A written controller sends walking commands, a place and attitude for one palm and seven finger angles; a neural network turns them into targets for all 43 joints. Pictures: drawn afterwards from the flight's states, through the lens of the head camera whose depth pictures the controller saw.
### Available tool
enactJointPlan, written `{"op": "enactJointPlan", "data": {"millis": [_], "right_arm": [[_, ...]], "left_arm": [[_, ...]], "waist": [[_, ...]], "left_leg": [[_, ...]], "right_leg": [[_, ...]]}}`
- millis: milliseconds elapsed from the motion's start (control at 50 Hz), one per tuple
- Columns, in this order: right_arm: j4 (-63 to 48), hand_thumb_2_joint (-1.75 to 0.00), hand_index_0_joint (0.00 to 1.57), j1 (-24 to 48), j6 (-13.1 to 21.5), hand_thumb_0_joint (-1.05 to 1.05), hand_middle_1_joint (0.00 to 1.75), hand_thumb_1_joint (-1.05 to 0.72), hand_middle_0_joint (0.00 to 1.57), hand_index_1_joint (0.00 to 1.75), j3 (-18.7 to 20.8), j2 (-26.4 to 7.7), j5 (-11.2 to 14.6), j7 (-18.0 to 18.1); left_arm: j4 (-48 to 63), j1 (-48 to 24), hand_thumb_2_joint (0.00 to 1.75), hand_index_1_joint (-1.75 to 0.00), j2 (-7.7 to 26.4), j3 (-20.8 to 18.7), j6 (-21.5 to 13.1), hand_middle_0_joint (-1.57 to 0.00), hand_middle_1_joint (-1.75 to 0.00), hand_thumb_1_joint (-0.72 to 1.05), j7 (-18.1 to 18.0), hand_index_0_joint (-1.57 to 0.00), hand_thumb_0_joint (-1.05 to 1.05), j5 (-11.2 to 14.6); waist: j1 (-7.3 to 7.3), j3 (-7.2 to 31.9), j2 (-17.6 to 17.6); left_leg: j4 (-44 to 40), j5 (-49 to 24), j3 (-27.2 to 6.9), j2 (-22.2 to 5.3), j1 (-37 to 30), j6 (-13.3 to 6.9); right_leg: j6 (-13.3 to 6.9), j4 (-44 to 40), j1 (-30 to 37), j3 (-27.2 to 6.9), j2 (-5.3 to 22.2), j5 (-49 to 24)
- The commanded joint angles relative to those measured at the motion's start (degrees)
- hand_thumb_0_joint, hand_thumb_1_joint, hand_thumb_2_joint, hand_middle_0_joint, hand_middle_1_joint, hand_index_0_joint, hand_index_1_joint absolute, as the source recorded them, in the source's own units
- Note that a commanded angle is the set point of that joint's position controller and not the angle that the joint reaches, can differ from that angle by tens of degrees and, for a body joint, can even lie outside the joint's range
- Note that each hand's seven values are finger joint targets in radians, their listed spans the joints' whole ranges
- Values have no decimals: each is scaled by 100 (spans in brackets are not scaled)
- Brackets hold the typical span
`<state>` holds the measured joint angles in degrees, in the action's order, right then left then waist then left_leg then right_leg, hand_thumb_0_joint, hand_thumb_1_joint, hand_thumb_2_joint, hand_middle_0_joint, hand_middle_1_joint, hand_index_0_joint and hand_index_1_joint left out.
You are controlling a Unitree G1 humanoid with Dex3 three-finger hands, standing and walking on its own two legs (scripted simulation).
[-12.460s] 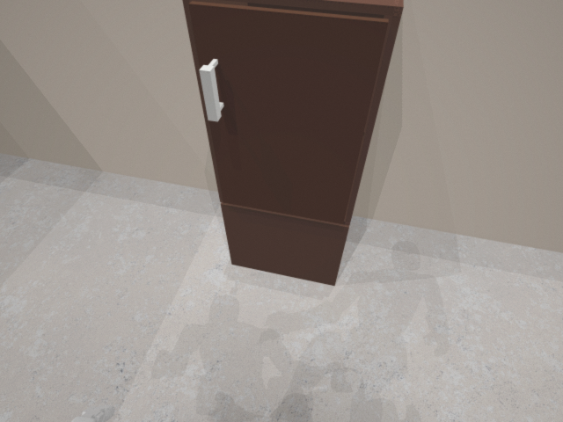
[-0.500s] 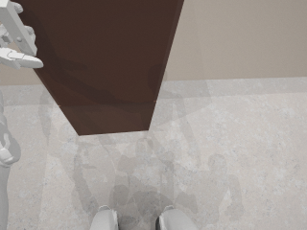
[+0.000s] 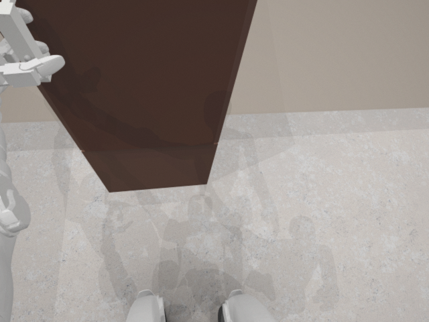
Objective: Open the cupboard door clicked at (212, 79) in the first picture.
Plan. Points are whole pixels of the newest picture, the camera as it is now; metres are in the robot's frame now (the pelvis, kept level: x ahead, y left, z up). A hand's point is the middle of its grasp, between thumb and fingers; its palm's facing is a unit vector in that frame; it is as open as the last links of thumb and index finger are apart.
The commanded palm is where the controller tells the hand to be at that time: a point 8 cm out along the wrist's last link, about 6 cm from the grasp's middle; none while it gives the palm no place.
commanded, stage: close the thumb around the handle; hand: left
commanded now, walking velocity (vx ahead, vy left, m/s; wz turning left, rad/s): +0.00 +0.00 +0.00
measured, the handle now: (27, 37) +0.58 +0.24 +0.13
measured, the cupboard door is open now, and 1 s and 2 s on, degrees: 0 15 42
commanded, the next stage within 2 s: pull the door open along its arc in 0.32 s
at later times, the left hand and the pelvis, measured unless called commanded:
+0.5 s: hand (40, 61) +0.53 +0.22 +0.12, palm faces +0.02 -1.00 +0.00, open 5.8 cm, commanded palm +0.51 +0.27 +0.12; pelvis -0.01 +0.00 +0.00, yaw +0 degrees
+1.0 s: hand (49, 108) +0.44 +0.19 +0.12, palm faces +0.15 -0.99 +0.07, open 6.2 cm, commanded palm +0.37 +0.24 +0.12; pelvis +0.02 -0.01 +0.02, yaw +0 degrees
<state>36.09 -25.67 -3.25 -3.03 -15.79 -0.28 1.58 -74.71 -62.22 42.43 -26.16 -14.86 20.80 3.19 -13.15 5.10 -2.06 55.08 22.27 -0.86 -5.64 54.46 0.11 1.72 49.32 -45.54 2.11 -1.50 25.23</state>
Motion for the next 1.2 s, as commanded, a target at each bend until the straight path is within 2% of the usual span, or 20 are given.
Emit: {"op": "enactJointPlan", "data": {"millis": [0,60,100,140,180,220,340,400,420,460,640,860,880,900,920,960,1020,1060,1120,1180], "right_arm": [[-179,-90,20,-1106,32,0,30,-90,20,30,458,-1132,10,74],[-155,-90,20,-1109,4,0,30,-90,20,30,459,-1131,17,64],[-154,-90,20,-1127,-1,0,30,-90,20,30,464,-1155,13,73],[-177,-90,20,-1110,-6,0,30,-90,20,30,464,-1127,4,66],[-190,-90,20,-1093,-8,0,30,-90,20,30,449,-1130,16,69],[-208,-90,20,-1116,7,0,30,-90,20,30,444,-1154,-8,75],[-269,-90,20,-1033,28,0,30,-90,20,30,428,-1115,9,55],[-273,-90,20,-992,24,0,30,-90,20,30,423,-1138,39,80],[-243,-90,20,-1011,49,0,30,-90,20,30,421,-1103,18,72],[-226,-90,20,-1022,53,0,30,-90,20,30,456,-1122,24,83],[-440,-90,20,-799,-15,0,30,-90,20,30,525,-1083,78,38],[-1009,-90,20,16,3,0,30,-90,20,30,607,-872,264,-62],[-1072,-90,20,143,83,0,30,-90,20,30,594,-688,207,-76],[-1077,-90,20,250,158,0,30,-90,20,30,591,-662,218,-108],[-1058,-90,20,220,229,0,30,-90,20,30,603,-634,194,-146],[-1071,-90,20,417,316,0,30,-90,20,30,601,-542,154,-235],[-1021,-90,20,589,366,0,30,-90,20,30,623,-490,82,-296],[-1013,-90,20,788,341,0,30,-90,20,30,607,-438,49,-297],[-1002,-90,20,1049,320,0,30,-90,20,30,591,-370,-23,-240],[-1014,-90,20,1343,315,0,30,-90,20,30,541,-296,-70,-197]], "left_arm": [[1539,-2571,78,-132,1464,-105,-431,-38,-132,62,46,-38,0,179],[1347,-2505,85,-134,1319,-42,-376,-39,-134,79,58,-39,0,216],[1409,-2511,90,-135,1507,-171,-352,-40,-135,90,42,-40,0,206],[1452,-2519,90,-135,1397,-129,-368,-40,-135,90,18,-40,0,194],[1264,-2572,90,-135,1367,-142,-312,-40,-135,90,-61,-40,0,225],[1404,-2619,90,-135,1648,-346,-371,-40,-135,90,-161,-40,0,175],[1399,-2570,90,-135,1704,-311,-503,-40,-135,90,-208,-40,0,70],[1320,-2581,90,-135,1825,-332,-484,-40,-135,90,-153,-40,0,87],[1510,-2923,90,-135,1471,-69,-530,-40,-135,90,-148,-40,0,129],[1474,-2607,90,-135,1604,-227,-547,-40,-135,90,-147,-40,0,115],[2006,-1059,90,-135,1211,-353,-509,-40,-135,90,35,-40,0,465],[3965,1679,90,-135,-30,-24,-246,-40,-135,90,-34,-40,0,1072],[4365,1695,90,-135,-88,-792,-129,-40,-135,90,-830,-40,0,1375],[4593,1923,90,-135,-657,-348,3,-40,-135,90,-1284,-40,0,1296],[4861,2235,90,-135,-892,-228,41,-40,-135,90,-1598,-40,0,1181],[5555,2717,90,-135,-1401,-23,178,-40,-135,90,-2341,-40,0,933],[6229,3032,90,-135,-2061,495,314,-40,-135,90,-3141,-40,0,504],[6541,3059,90,-135,-2498,951,399,-40,-135,90,-3511,-40,0,248],[6805,3088,90,-135,-3008,1365,489,-40,-135,90,-3964,-40,0,71],[7026,3251,90,-135,-3535,1909,532,-40,-135,90,-4211,-40,0,-92]], "waist": [[58,2814,-1284],[13,2622,-1111],[62,2675,-1111],[46,2695,-1175],[-7,2391,-881],[56,2520,-945],[83,2696,-1073],[54,2578,-918],[-59,2618,-1099],[64,2801,-1113],[493,2896,-734],[998,2339,-394],[1489,2296,-162],[1291,2153,-281],[1286,2075,-30],[1363,2089,-215],[1234,1957,101],[1181,1866,-38],[1135,1691,332],[1136,1458,222]], "left_leg": [[-343,-2477,-242,274,-3398,-162],[-369,-2414,-279,265,-3341,-160],[-378,-2413,-274,267,-3304,-169],[-360,-2520,-282,262,-3404,-165],[-398,-2215,-266,278,-3092,-193],[-386,-2242,-261,287,-3084,-201],[-358,-2213,-217,293,-3059,-180],[-367,-1967,-177,295,-2836,-201],[-352,-2013,-200,307,-2996,-204],[-356,-2050,-208,283,-3128,-178],[-528,-2251,-12,353,-3055,-203],[-897,-2596,215,457,-3204,-212],[-965,-2584,218,494,-2896,-165],[-1040,-2583,241,488,-3008,-126],[-1030,-2678,220,485,-3026,-133],[-1100,-2827,266,482,-3145,-86],[-1119,-2753,255,471,-3250,-88],[-1202,-2519,252,464,-3343,-53],[-1273,-2129,220,480,-3398,-73],[-1375,-1820,228,503,-3483,-58]], "right_leg": [[-206,-530,32,119,-333,-2050],[-200,-546,-52,160,-339,-1967],[-205,-536,36,146,-332,-1994],[-204,-521,-63,150,-331,-2019],[-177,-572,-33,140,-327,-1862],[-196,-527,45,113,-316,-1893],[-181,-483,181,70,-311,-1975],[-162,-529,270,36,-307,-1892],[-174,-524,142,39,-314,-1885],[-182,-530,149,52,-308,-1841],[-183,-542,895,61,-318,-2396],[-210,-662,1737,81,-266,-3126],[-174,-708,1908,162,-255,-3028],[-156,-703,1892,179,-252,-3013],[-161,-684,1937,219,-265,-3070],[-160,-679,1994,221,-211,-3132],[-163,-740,2061,220,-198,-3145],[-185,-778,2047,203,-150,-2992],[-192,-960,2130,176,-120,-2720],[-209,-1079,2093,158,-46,-2446]]}}
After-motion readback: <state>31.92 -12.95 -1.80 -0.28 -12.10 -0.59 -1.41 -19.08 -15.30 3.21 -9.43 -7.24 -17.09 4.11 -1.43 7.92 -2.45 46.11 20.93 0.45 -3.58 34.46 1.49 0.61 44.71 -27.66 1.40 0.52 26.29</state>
